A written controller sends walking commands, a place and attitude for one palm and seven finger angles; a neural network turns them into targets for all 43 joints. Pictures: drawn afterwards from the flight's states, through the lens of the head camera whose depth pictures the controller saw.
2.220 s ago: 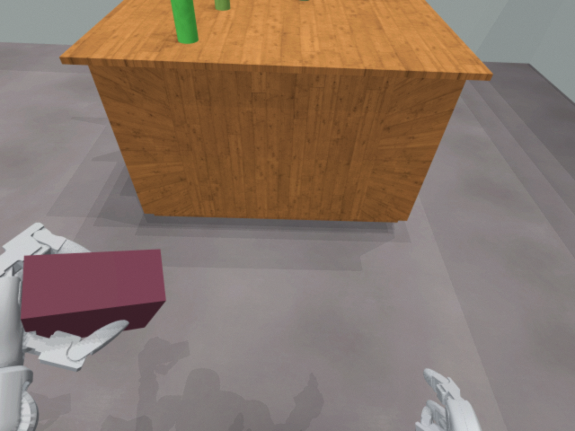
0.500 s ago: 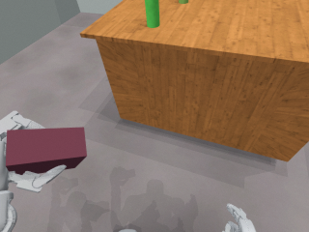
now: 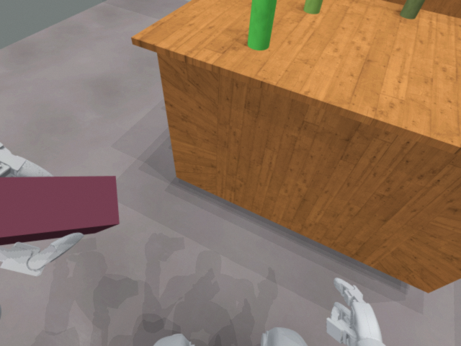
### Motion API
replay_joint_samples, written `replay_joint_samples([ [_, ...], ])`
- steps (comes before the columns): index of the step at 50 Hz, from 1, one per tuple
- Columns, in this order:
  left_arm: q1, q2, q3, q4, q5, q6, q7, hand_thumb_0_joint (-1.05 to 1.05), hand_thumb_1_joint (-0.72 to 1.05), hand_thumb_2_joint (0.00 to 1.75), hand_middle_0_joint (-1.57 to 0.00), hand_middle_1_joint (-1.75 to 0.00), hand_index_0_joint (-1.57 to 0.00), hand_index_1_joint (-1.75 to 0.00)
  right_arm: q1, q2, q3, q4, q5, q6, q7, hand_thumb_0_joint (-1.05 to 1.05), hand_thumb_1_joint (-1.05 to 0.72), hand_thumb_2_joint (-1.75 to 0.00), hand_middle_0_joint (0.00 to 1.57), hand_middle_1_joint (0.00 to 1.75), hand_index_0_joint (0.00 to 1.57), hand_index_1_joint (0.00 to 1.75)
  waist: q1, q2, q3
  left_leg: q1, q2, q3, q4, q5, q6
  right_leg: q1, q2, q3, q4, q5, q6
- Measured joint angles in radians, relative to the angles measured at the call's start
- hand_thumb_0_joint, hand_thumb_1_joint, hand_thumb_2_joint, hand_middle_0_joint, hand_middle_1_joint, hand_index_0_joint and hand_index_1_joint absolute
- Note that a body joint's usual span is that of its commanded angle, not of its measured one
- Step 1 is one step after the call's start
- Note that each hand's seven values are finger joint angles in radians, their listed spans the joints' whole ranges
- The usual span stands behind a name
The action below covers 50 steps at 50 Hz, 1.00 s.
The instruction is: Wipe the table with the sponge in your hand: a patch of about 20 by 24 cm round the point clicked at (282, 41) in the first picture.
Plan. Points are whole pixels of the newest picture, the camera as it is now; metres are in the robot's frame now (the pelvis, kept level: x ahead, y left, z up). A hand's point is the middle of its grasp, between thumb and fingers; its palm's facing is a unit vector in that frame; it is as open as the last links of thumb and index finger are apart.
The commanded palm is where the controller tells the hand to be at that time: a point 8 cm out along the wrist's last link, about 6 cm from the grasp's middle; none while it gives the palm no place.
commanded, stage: turn to face it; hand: left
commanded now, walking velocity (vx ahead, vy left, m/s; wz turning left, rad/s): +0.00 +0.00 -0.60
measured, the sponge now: (70, 210) +0.25 +0.21 +0.17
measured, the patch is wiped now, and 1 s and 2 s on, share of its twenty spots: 0.00 0.00 0.00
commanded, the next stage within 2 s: take the last steps up to it in 1.54 s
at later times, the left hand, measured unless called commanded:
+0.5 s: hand (172, 175) +0.29 +0.10 +0.19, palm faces +0.18 -0.89 -0.42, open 9.8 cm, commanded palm +0.24 +0.17 +0.20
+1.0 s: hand (260, 190) +0.28 -0.01 +0.18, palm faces -0.06 -0.89 -0.46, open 9.9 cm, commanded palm +0.24 +0.07 +0.20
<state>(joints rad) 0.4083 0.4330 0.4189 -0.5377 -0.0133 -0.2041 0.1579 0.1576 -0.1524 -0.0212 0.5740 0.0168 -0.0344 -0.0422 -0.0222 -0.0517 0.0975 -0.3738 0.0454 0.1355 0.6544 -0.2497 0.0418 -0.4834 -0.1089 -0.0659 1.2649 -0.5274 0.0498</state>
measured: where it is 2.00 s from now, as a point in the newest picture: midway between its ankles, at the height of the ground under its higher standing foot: outside the picture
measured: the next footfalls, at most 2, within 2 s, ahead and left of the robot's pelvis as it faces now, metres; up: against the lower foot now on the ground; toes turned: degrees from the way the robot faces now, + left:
right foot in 0.26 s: +0.13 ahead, -0.15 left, +0.00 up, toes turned -10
left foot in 0.64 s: +0.08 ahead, +0.06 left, +0.00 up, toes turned -14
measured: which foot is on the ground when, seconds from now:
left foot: down 0.00-0.26, up 0.28-0.62, down 0.64-0.94, up 0.96-1.00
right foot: up 0.00-0.24, down 0.26-0.68, up 0.70-0.90, down 0.92-1.00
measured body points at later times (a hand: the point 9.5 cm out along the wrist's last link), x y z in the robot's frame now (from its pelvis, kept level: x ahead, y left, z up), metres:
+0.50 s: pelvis +0.02 -0.07 +0.01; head +0.06 -0.09 +0.46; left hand +0.28 +0.14 +0.21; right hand +0.17 -0.35 -0.07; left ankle +0.03 +0.08 -0.67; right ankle +0.09 -0.14 -0.72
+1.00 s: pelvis -0.04 -0.10 +0.00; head +0.00 -0.14 +0.45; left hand +0.28 +0.03 +0.20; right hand +0.02 -0.34 -0.11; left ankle +0.02 +0.06 -0.69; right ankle -0.04 -0.19 -0.72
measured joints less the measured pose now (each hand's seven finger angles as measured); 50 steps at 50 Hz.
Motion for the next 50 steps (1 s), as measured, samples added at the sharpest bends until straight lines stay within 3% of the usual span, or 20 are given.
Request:
replay_joint_samples([
  [5,0.068,-0.038,-0.015,-0.069,-0.010,-0.002,-0.007,0.00,-0.46,0.98,-0.79,-1.32,-0.78,-1.32,0.019,0.053,0.053,0.004,-0.006,-0.039,0.019,0.01,-0.91,-0.89,0.20,0.30,0.21,0.30,0.046,0.019,-0.018,0.063,0.023,-0.019,-0.077,0.020,-0.030,-0.047,0.005,-0.004,-0.242,0.156,-0.003],
  [12,0.027,-0.073,-0.032,0.036,-0.003,-0.025,-0.003,0.00,-0.46,0.98,-0.78,-1.33,-0.78,-1.32,0.038,0.032,0.073,0.020,-0.015,-0.078,0.005,0.01,-0.90,-0.89,0.20,0.30,0.21,0.30,0.128,0.095,-0.067,0.103,0.078,-0.003,-0.050,-0.028,-0.087,0.123,0.062,-0.048,-0.592,0.220,0.007],
  [13,0.000,-0.077,-0.030,0.072,-0.001,-0.021,-0.002,0.00,-0.46,0.98,-0.78,-1.33,-0.78,-1.33,0.032,0.023,0.071,0.019,-0.014,-0.080,0.003,0.01,-0.90,-0.89,0.20,0.30,0.21,0.30,0.134,0.103,-0.068,0.092,0.089,0.003,-0.009,-0.053,-0.096,0.140,0.073,-0.046,-0.630,0.275,-0.024],
  [14,-0.033,-0.093,-0.038,0.113,0.004,-0.014,-0.001,0.00,-0.46,0.98,-0.78,-1.33,-0.78,-1.33,0.019,0.008,0.065,0.025,-0.015,-0.079,0.001,0.01,-0.90,-0.89,0.20,0.30,0.21,0.30,0.133,0.122,-0.066,0.071,0.099,-0.007,0.048,-0.110,-0.093,0.130,0.088,-0.047,-0.612,0.287,-0.063],
  [16,-0.096,-0.128,-0.066,0.185,0.007,0.011,-0.002,0.00,-0.46,0.98,-0.78,-1.33,-0.78,-1.33,-0.011,-0.024,0.050,0.044,-0.017,-0.071,-0.004,0.01,-0.90,-0.89,0.20,0.30,0.21,0.30,0.122,0.133,-0.056,0.006,0.065,-0.059,0.220,-0.228,-0.092,0.112,0.097,-0.041,-0.585,0.269,-0.110],
  [20,-0.103,-0.153,-0.105,0.200,-0.001,0.041,-0.006,0.00,-0.46,0.98,-0.78,-1.33,-0.78,-1.33,-0.052,-0.066,0.031,0.034,-0.017,-0.036,-0.001,0.01,-0.90,-0.89,0.20,0.30,0.21,0.30,0.080,0.088,-0.020,-0.072,0.001,-0.092,0.452,-0.207,-0.109,0.110,0.116,0.014,-0.650,0.315,-0.129],
  [23,-0.029,-0.118,-0.110,0.102,-0.010,0.023,-0.015,0.00,-0.46,0.98,-0.78,-1.33,-0.78,-1.33,-0.047,-0.085,0.017,-0.001,-0.018,-0.017,0.003,0.01,-0.91,-0.89,0.20,0.30,0.21,0.30,0.032,0.047,-0.013,-0.058,-0.014,-0.100,0.382,-0.182,-0.109,0.108,0.140,0.047,-0.711,0.360,-0.141],
  [27,0.071,-0.035,-0.061,-0.048,-0.022,-0.028,-0.020,0.00,-0.46,0.98,-0.78,-1.33,-0.78,-1.33,-0.007,-0.112,-0.016,-0.036,-0.020,0.002,0.009,0.01,-0.91,-0.90,0.20,0.30,0.20,0.30,0.006,0.013,-0.030,0.007,-0.022,-0.106,0.169,-0.189,-0.103,0.090,0.182,0.088,-0.759,0.405,-0.150],
  [31,0.104,0.022,0.007,-0.092,-0.032,-0.058,-0.018,0.00,-0.47,0.98,-0.78,-1.33,-0.78,-1.33,0.036,-0.133,-0.037,-0.046,-0.006,0.029,0.013,0.01,-0.91,-0.90,0.19,0.30,0.20,0.29,0.006,0.008,-0.055,0.081,-0.028,-0.104,-0.035,-0.167,-0.091,0.068,0.217,0.118,-0.778,0.435,-0.147],
  [33,0.094,0.029,0.023,-0.069,-0.038,-0.056,-0.019,0.00,-0.47,0.98,-0.78,-1.33,-0.78,-1.33,0.051,-0.130,-0.036,-0.044,0.001,0.042,0.011,0.01,-0.91,-0.90,0.19,0.30,0.20,0.29,0.009,0.002,-0.060,0.119,-0.028,-0.086,-0.125,-0.072,-0.078,0.059,0.225,0.134,-0.765,0.439,-0.141],
  [34,0.087,0.026,0.026,-0.046,-0.040,-0.053,-0.021,0.00,-0.47,0.98,-0.78,-1.33,-0.78,-1.33,0.057,-0.123,-0.031,-0.042,0.003,0.048,0.009,0.01,-0.91,-0.90,0.19,0.30,0.20,0.29,0.016,-0.009,-0.059,0.129,-0.030,-0.070,-0.135,-0.035,-0.072,0.055,0.226,0.149,-0.747,0.423,-0.129],
  [36,0.076,0.007,0.026,0.008,-0.038,-0.040,-0.022,0.00,-0.47,0.98,-0.78,-1.33,-0.78,-1.33,0.075,-0.105,-0.019,-0.044,0.007,0.049,0.003,0.01,-0.91,-0.90,0.19,0.30,0.20,0.29,0.032,-0.008,-0.066,0.142,-0.019,-0.038,-0.133,-0.034,-0.066,0.016,0.226,0.149,-0.615,0.264,-0.084],
  [38,0.072,-0.023,0.012,0.065,-0.025,-0.024,-0.019,0.00,-0.47,0.99,-0.78,-1.33,-0.78,-1.33,0.094,-0.082,-0.009,-0.042,0.004,0.041,0.001,0.01,-0.91,-0.90,0.19,0.30,0.20,0.29,0.036,0.017,-0.077,0.149,0.005,-0.024,-0.125,-0.049,-0.067,-0.024,0.209,0.112,-0.415,0.174,-0.049],
  [40,0.065,-0.063,-0.017,0.100,-0.015,0.003,-0.018,0.00,-0.47,0.99,-0.78,-1.33,-0.78,-1.33,0.110,-0.060,0.004,-0.034,0.005,0.033,0.006,0.01,-0.91,-0.90,0.19,0.30,0.20,0.29,0.053,0.046,-0.079,0.161,0.035,-0.008,-0.122,-0.056,-0.075,-0.012,0.174,0.078,-0.346,0.148,-0.026],
  [44,0.042,-0.109,-0.077,0.094,-0.002,0.033,-0.012,0.00,-0.47,0.99,-0.78,-1.33,-0.78,-1.33,0.112,-0.017,0.042,-0.024,0.001,0.002,0.023,0.01,-0.91,-0.90,0.19,0.30,0.20,0.30,0.079,0.082,-0.047,0.165,0.099,0.033,-0.082,-0.075,-0.106,0.098,0.108,0.032,-0.497,0.135,-0.003],
  [46,0.011,-0.093,-0.090,0.075,0.006,0.035,-0.013,0.00,-0.47,0.99,-0.78,-1.33,-0.77,-1.33,0.101,0.002,0.060,-0.026,-0.003,-0.014,0.033,0.01,-0.90,-0.90,0.20,0.30,0.20,0.30,0.081,0.086,-0.020,0.144,0.133,0.042,-0.024,-0.099,-0.128,0.164,0.096,0.014,-0.614,0.194,-0.005],
  [48,-0.043,-0.087,-0.104,0.068,0.014,0.027,-0.019,0.00,-0.47,0.99,-0.78,-1.33,-0.77,-1.33,0.071,0.001,0.064,-0.019,-0.005,-0.020,0.042,0.01,-0.90,-0.89,0.20,0.30,0.21,0.30,0.060,0.126,0.026,0.106,0.178,0.007,0.063,-0.120,-0.130,0.167,0.140,-0.015,-0.620,0.232,-0.065],
  [50,-0.065,-0.069,-0.097,0.046,0.007,0.017,-0.021,0.00,-0.47,0.99,-0.78,-1.33,-0.77,-1.33,0.031,-0.002,0.062,-0.004,-0.007,-0.007,0.046,0.01,-0.90,-0.89,0.20,0.30,0.21,0.30,0.042,0.111,0.048,0.028,0.126,-0.057,0.234,-0.228,-0.123,0.133,0.146,-0.006,-0.605,0.242,-0.109],
])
